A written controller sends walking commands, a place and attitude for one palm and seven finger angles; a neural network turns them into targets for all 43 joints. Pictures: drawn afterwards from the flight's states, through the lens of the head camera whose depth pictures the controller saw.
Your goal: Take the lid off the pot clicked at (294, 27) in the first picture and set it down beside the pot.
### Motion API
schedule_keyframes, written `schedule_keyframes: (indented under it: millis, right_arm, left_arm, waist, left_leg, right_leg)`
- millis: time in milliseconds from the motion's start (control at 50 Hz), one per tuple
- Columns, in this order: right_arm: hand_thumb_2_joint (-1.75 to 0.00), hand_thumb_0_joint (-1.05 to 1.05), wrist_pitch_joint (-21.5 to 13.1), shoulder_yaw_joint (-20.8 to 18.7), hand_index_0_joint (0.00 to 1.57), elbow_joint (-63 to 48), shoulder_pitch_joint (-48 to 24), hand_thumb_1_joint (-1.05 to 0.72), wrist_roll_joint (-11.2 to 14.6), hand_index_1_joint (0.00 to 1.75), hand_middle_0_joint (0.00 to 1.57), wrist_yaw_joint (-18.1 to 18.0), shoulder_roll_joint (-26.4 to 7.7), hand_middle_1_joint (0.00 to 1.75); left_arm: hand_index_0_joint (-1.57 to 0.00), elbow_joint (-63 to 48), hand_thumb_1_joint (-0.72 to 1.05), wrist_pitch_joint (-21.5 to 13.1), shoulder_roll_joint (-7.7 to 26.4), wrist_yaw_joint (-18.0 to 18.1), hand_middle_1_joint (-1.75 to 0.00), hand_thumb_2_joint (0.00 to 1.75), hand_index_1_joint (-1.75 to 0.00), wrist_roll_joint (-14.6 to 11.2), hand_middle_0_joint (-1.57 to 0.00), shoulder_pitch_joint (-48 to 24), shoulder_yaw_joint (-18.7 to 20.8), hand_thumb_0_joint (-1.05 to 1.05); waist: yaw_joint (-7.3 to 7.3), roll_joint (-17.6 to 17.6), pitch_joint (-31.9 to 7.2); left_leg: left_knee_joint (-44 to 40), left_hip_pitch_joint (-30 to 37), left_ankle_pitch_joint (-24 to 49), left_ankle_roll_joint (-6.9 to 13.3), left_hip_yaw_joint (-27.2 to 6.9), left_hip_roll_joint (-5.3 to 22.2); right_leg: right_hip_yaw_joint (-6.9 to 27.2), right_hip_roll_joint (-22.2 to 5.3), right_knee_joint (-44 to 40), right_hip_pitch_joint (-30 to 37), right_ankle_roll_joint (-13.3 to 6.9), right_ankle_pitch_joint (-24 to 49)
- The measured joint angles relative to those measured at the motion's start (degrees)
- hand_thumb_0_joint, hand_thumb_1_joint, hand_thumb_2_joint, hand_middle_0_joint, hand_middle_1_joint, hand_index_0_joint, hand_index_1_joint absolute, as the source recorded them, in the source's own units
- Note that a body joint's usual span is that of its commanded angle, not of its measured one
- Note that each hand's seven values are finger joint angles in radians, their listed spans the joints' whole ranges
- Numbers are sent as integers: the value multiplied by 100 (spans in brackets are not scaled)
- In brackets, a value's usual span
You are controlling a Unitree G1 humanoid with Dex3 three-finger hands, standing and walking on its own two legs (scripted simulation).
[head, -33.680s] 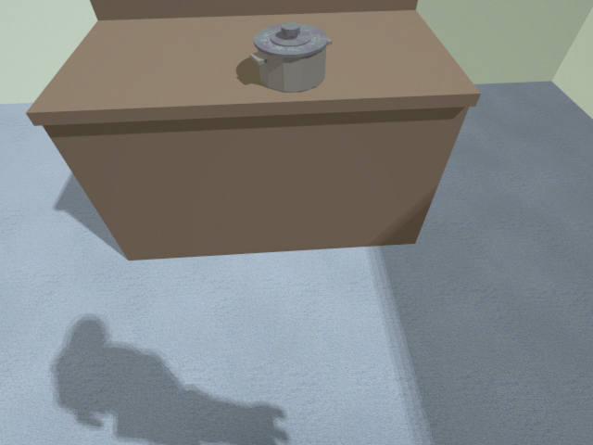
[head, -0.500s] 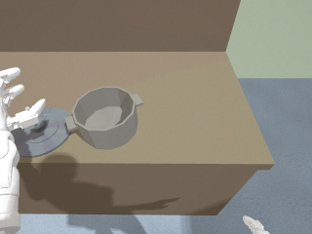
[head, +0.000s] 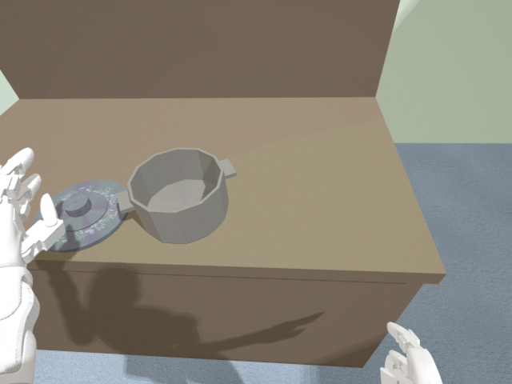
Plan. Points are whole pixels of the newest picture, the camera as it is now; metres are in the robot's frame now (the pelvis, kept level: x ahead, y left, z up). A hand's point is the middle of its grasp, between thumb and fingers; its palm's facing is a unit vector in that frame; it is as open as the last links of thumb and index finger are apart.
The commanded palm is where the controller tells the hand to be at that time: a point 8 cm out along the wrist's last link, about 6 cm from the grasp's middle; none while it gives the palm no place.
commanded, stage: draw the hand back to the body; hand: left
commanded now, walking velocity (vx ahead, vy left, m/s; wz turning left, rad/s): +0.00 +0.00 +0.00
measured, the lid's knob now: (77, 204) +0.45 +0.44 -0.01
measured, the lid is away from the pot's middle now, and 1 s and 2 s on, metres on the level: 0.23 0.23 0.23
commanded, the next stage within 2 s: step back with the hand held close in 0.72 s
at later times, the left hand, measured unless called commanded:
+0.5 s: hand (41, 284) +0.18 +0.27 +0.15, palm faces +0.39 -0.86 -0.34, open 7.4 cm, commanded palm +0.12 +0.31 +0.17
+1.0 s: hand (15, 292) +0.17 +0.29 +0.16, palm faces +0.37 -0.83 -0.42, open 7.4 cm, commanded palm +0.11 +0.32 +0.17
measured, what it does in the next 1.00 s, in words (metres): stands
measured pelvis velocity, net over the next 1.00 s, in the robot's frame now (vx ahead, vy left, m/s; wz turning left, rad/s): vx -0.03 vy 0.04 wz -0.02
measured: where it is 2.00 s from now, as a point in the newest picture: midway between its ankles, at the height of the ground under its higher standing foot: outside the picture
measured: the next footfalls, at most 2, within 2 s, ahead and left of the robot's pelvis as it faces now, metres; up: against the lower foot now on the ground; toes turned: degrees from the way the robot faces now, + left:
right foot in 1.74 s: -0.07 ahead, -0.07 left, +0.00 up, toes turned -3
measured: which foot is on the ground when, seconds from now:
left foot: down 0.00-1.00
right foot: down 0.00-1.00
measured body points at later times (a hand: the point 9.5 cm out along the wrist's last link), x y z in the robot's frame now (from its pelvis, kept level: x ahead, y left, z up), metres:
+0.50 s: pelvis -0.01 +0.02 +0.00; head -0.04 +0.01 +0.45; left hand +0.16 +0.32 +0.17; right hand +0.18 -0.19 -0.08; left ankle -0.01 +0.14 -0.74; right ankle -0.04 -0.08 -0.74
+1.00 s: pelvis -0.03 +0.04 +0.00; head -0.02 +0.04 +0.45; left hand +0.15 +0.33 +0.18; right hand +0.17 -0.17 -0.07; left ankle -0.01 +0.14 -0.74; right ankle -0.04 -0.08 -0.74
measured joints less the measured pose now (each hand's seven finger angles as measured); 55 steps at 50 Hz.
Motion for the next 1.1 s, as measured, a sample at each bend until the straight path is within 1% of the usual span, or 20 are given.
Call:
schedule_keyframes:
  millis: [260, 600, 720, 840, 860, 920, 960, 1000, 1060, 1100]
  right_arm:
    - [-90, 1, -119, 9, 20, 28, 36, -90, -90, 30, 20, -21, 88, 30]
    - [-90, 1, -199, 69, 20, -152, 33, -90, -199, 30, 20, 7, 217, 30]
    - [-90, 1, -203, 109, 20, -143, 22, -90, -224, 30, 20, -25, 251, 30]
    - [-90, 1, -229, 137, 20, -159, 28, -90, -243, 30, 20, -9, 278, 30]
    - [-90, 1, -198, 148, 20, -205, 36, -90, -226, 30, 20, -6, 272, 30]
    - [-90, 1, -101, 155, 20, -313, -4, -90, -221, 30, 20, 37, 273, 30]
    - [-90, 1, -46, 126, 20, -394, -23, -90, -212, 30, 20, 72, 266, 30]
    - [-90, 1, 2, 77, 20, -495, -12, -90, -193, 30, 20, 93, 233, 30]
    - [-90, 1, 77, -12, 20, -622, 29, -90, -162, 30, 20, 99, 184, 30]
    - [-90, 1, 125, -69, 20, -692, 70, -90, -137, 30, 20, 93, 171, 30]
  left_arm:
    - [-21, -1054, 89, -97, -224, -16, -30, 89, -31, -9, -21, 1043, -234, 1]
    - [-21, -2525, 89, -53, -327, -44, -30, 90, -30, 92, -21, 2512, -620, 1]
    - [-21, -2650, 89, -2, -321, 0, -30, 89, -30, 136, -21, 2559, -655, 1]
    - [-21, -2754, 89, 53, -343, 32, -30, 90, -30, 169, -21, 2577, -663, 1]
    - [-21, -2777, 89, 34, -311, 8, -30, 90, -30, 166, -21, 2561, -617, 1]
    - [-21, -2789, 89, -243, -160, -7, -30, 89, -30, 179, -21, 2498, -304, 1]
    - [-21, -2842, 89, -359, -121, -9, -30, 89, -30, 191, -21, 2501, -154, 1]
    - [-21, -2921, 89, -420, -140, -26, -30, 90, -30, 201, -21, 2572, -130, 1]
    - [-21, -3093, 89, -429, -157, -80, -30, 90, -30, 229, -21, 2811, -219, 1]
    - [-21, -3234, 89, -416, -111, -110, -30, 90, -30, 245, -21, 3008, -273, 1]
  waist:
    - [35, -27, 30]
    - [109, -79, -15]
    - [178, -88, 16]
    - [181, -99, 10]
    - [195, -95, 5]
    - [156, -124, 7]
    - [110, -177, 40]
    - [55, -229, 73]
    - [-53, -325, 120]
    - [-123, -404, 146]
  left_leg:
    - [-65, 112, 82, 61, 52, -58]
    - [12, 82, 91, 199, 87, -179]
    - [57, 55, 91, 234, 55, -219]
    - [70, 52, 86, 256, 62, -244]
    - [99, 17, 74, 261, 71, -234]
    - [259, -234, 26, 273, 93, -180]
    - [337, -395, 13, 285, 125, -163]
    - [396, -537, 9, 308, 169, -173]
    - [463, -704, 12, 361, 235, -224]
    - [514, -800, 13, 396, 270, -266]
  right_leg:
    - [46, -62, -84, 110, 75, 106]
    - [72, -186, -98, 126, 219, 169]
    - [37, -224, -88, 131, 252, 174]
    - [42, -250, -67, 124, 274, 166]
    - [51, -242, -58, 94, 279, 166]
    - [76, -193, -13, -118, 295, 195]
    - [108, -181, 50, -286, 309, 210]
    - [149, -196, 148, -460, 336, 203]
    - [209, -253, 334, -696, 392, 159]
    - [239, -299, 476, -838, 429, 117]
